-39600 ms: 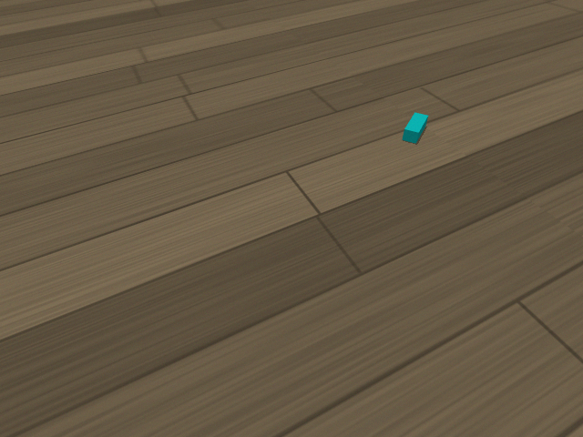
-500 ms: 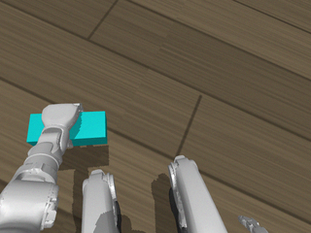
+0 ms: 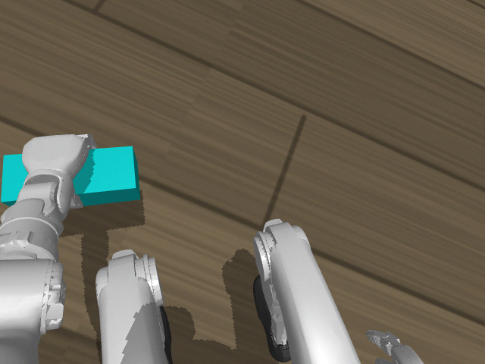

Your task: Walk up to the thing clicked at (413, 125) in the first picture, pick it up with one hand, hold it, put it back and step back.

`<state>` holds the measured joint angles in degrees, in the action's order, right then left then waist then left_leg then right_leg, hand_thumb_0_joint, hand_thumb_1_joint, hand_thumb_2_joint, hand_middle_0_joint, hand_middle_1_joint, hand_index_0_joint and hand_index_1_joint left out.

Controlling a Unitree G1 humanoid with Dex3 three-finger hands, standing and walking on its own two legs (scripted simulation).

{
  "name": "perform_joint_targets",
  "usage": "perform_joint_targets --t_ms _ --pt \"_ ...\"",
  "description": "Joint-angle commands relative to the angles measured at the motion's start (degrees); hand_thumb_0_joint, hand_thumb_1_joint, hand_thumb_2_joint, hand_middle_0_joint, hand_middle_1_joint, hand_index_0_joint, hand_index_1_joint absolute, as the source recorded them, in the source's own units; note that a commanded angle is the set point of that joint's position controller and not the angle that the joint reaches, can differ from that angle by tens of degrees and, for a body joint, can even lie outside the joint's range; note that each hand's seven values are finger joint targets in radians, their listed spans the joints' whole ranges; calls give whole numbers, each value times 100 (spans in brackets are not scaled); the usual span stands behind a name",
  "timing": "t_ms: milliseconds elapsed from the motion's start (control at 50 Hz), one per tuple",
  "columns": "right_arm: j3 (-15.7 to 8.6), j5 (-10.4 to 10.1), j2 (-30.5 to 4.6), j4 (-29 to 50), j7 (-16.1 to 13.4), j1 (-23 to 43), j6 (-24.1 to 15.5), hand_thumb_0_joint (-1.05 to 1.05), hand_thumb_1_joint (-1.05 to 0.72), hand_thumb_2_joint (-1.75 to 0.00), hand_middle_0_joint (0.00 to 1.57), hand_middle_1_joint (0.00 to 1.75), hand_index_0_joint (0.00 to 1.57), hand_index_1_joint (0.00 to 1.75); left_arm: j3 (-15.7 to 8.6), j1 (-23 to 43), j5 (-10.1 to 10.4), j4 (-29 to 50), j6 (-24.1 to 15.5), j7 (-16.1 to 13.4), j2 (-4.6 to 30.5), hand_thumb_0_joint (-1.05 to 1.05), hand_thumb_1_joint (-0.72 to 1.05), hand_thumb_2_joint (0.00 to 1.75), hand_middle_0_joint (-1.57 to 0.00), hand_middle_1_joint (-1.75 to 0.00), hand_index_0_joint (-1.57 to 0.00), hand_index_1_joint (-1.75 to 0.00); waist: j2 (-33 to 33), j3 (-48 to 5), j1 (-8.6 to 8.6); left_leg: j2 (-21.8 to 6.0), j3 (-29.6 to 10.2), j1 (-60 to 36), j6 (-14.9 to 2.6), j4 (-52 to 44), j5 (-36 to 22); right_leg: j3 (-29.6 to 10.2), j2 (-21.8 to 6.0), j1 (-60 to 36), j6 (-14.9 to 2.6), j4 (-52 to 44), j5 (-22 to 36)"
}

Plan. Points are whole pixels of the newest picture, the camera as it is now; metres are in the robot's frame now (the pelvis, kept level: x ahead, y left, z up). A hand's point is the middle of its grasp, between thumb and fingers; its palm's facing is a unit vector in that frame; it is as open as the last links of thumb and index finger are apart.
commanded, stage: crouch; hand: left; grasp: from above
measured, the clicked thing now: (78, 179) +0.47 +0.23 -0.20
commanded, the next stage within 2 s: lower in 0.40 s
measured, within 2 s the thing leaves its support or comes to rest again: neither
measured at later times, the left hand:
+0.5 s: hand (76, 177) +0.48 +0.24 -0.20, palm faces -0.44 +0.01 -0.90, open 11.0 cm
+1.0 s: hand (86, 182) +0.49 +0.24 -0.26, palm faces -0.44 +0.00 -0.90, open 11.0 cm
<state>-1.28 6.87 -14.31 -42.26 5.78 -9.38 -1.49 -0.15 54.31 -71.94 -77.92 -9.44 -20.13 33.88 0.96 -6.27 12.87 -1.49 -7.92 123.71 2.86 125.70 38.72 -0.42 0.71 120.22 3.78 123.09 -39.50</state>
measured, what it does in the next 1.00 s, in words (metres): lowers itself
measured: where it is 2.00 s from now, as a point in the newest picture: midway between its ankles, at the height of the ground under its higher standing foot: (220, 347)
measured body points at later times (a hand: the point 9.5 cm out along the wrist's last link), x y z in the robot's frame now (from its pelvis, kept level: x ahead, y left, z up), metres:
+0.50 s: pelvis -0.01 +0.00 -0.05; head +0.23 +0.05 +0.33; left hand +0.50 +0.23 -0.15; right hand +0.02 -0.27 -0.16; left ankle +0.08 +0.14 -0.36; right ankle +0.09 -0.14 -0.36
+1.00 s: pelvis +0.00 +0.01 -0.08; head +0.25 +0.07 +0.29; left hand +0.50 +0.23 -0.21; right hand +0.02 -0.27 -0.17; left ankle +0.08 +0.14 -0.36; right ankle +0.09 -0.14 -0.36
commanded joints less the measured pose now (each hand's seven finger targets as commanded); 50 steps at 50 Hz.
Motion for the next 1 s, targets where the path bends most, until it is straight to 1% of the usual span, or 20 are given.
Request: perform_joint_targets --t_ms 0,20,80,100,160,220,300,400,480,520,560,620,680,720,780,800,820,840,940,980 --pt "-368 24 -1247 93 0 -1134 -23 0 -92 -91 20 30 20 30 -282 2322 -33 871 -98 -312 1437 0 70 89 -103 -77 -104 -75 1338 -4028 108 118 740 -2779 -415 -1007 -1041 630 106 -1819 -534 -1225 1393" --pt "-338 59 -1225 73 18 -1173 -24 0 -92 -91 20 30 20 30 -253 2092 -67 556 -102 -328 1327 0 70 88 -103 -78 -105 -76 1199 -3915 165 124 731 -2685 -412 -968 -1044 652 109 -1854 -519 -1177 1392" --pt "-315 59 -1300 20 19 -1176 -56 0 -92 -91 20 30 20 30 -317 2458 -67 653 -149 -416 1523 0 70 87 -102 -78 -104 -76 1279 -3894 167 141 746 -2559 -420 -893 -858 668 106 -1600 -533 -1101 1190" --pt "-301 84 -1269 19 29 -1142 -62 0 -92 -91 20 30 20 30 -231 2239 -113 360 -129 -419 1373 0 69 88 -101 -79 -103 -77 1307 -3799 182 133 730 -2606 -398 -879 -820 695 114 -1532 -546 -1049 1153" --pt "-273 103 -1320 -41 24 -1152 -73 0 -92 -91 20 30 20 30 -210 2495 -145 310 -147 -462 1427 0 69 88 -100 -81 -102 -78 1232 -3848 269 139 724 -2419 -421 -725 -760 726 130 -1466 -535 -954 1121" --pt "-214 116 -1335 -56 27 -1156 -85 0 -92 -90 20 30 20 30 -244 2502 -123 103 -122 -515 1490 0 70 87 -101 -80 -103 -78 1267 -3697 232 166 736 -2242 -419 -690 -601 737 113 -1315 -544 -896 943" --pt "-144 140 -1358 -65 22 -1079 -105 0 -92 -91 20 30 20 30 -130 2577 -158 -171 -107 -496 1469 0 68 85 -100 -79 -102 -77 1230 -3449 364 179 689 -2011 -421 -629 -327 804 139 -1109 -564 -806 681" --pt "-71 143 -1407 -70 17 -1130 -119 0 -92 -90 20 30 20 30 -187 2695 -165 -58 -95 -521 1632 0 70 84 -100 -80 -103 -77 1429 -3643 295 194 705 -2050 -417 -513 -503 801 137 -1108 -558 -676 892" --pt "-39 167 -1424 -82 44 -1199 -134 0 -92 -91 20 30 20 30 -117 2661 -180 -81 -75 -508 1476 0 70 87 -103 -78 -104 -76 1417 -3652 414 171 656 -2199 -406 -377 -763 863 150 -1063 -551 -546 1197" --pt "-29 164 -1432 -92 47 -1201 -117 0 -92 -90 20 30 20 30 -187 2629 -192 -69 -88 -515 1628 0 66 89 -103 -73 -103 -73 1445 -3685 363 177 677 -2061 -421 -310 -858 839 147 -1169 -529 -512 1305" --pt "20 192 -1416 -95 80 -1200 -127 0 -91 -90 20 30 20 30 -97 2465 -164 -360 -77 -489 1431 0 67 89 -103 -75 -103 -75 1272 -3432 465 166 664 -1901 -438 -241 -858 863 156 -1110 -515 -479 1325" --pt "46 194 -1482 -54 89 -1188 -129 0 -91 -90 20 30 20 30 -162 2509 -160 -341 -133 -505 1609 0 65 88 -101 -73 -102 -73 1342 -3385 447 171 611 -1889 -421 -236 -756 916 161 -959 -535 -412 1181" --pt "92 238 -1470 -68 114 -1195 -135 0 -92 -90 20 30 20 30 -155 2496 -231 -309 -203 -576 1607 0 67 90 -104 -75 -104 -75 1490 -3413 478 164 604 -1970 -400 -151 -898 947 180 -1023 -531 -321 1338" --pt "106 265 -1499 -80 142 -1257 -147 0 -91 -90 20 30 20 30 -291 2592 -308 -102 -259 -646 1851 0 69 91 -105 -76 -105 -76 1578 -3528 480 159 608 -1997 -399 -73 -1093 941 192 -1141 -515 -248 1542" --pt "125 288 -1523 -32 146 -1187 -160 0 -92 -90 20 30 20 30 -344 2590 -316 -212 -273 -793 1842 0 70 93 -105 -78 -105 -78 1736 -3527 489 162 594 -2073 -374 -67 -982 963 184 -954 -531 -190 1421" --pt "126 317 -1520 -26 167 -1141 -184 0 -92 -90 20 30 20 30 -261 2559 -341 -402 -265 -821 1739 0 71 90 -105 -77 -106 -77 1771 -3345 579 158 571 -2077 -358 -71 -848 1001 193 -767 -553 -164 1292" --pt "123 351 -1569 -42 180 -1193 -206 0 -92 -90 20 30 20 30 -322 2653 -399 -339 -282 -860 1806 0 72 91 -106 -77 -106 -76 1805 -3271 659 140 540 -2176 -354 -54 -849 1055 189 -670 -532 -139 1279" --pt "121 354 -1596 -22 189 -1179 -213 0 -91 -90 20 30 20 30 -355 2655 -423 -316 -283 -892 1878 0 70 90 -105 -75 -105 -75 1907 -3305 623 155 533 -2165 -348 -74 -817 1056 188 -638 -545 -125 1238" --pt "174 420 -1610 -78 257 -1233 -280 0 -91 -90 20 30 20 30 -476 2587 -421 -268 -258 -1023 2059 0 71 90 -105 -77 -105 -76 1883 -3323 662 153 559 -1959 -374 120 -944 1034 191 -853 -514 -59 1421" --pt "198 429 -1617 -85 282 -1193 -306 0 -91 -90 20 30 20 30 -377 2443 -401 -473 -208 -1024 1905 0 70 92 -104 -78 -104 -78 1787 -3332 679 143 532 -1954 -378 149 -954 1063 222 -855 -509 -61 1434"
